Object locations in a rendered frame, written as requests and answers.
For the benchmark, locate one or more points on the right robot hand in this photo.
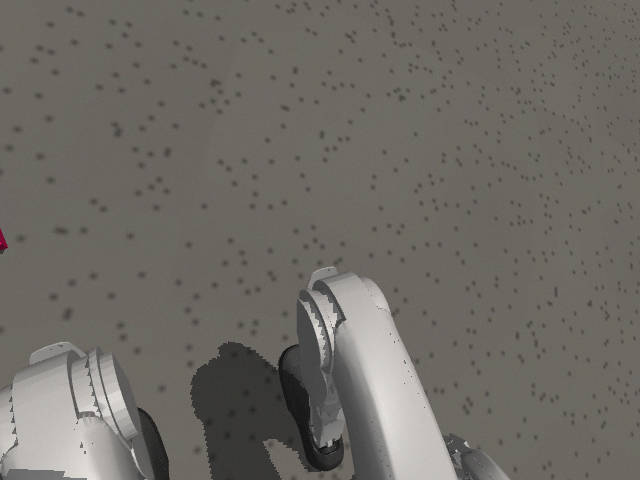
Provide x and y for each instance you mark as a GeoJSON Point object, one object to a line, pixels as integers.
{"type": "Point", "coordinates": [476, 464]}

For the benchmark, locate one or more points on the small box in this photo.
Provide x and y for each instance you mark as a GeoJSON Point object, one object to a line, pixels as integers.
{"type": "Point", "coordinates": [3, 244]}

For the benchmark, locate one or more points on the left robot foot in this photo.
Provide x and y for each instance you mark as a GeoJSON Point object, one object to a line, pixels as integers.
{"type": "Point", "coordinates": [155, 447]}

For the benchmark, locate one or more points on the right robot foot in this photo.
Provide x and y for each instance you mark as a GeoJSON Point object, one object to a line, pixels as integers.
{"type": "Point", "coordinates": [297, 401]}

